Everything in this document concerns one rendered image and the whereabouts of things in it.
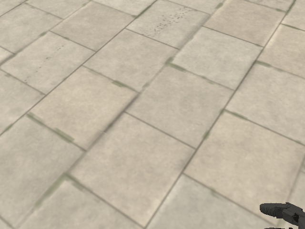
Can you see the right robot hand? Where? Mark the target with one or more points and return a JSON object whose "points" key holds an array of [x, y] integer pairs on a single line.
{"points": [[287, 211]]}

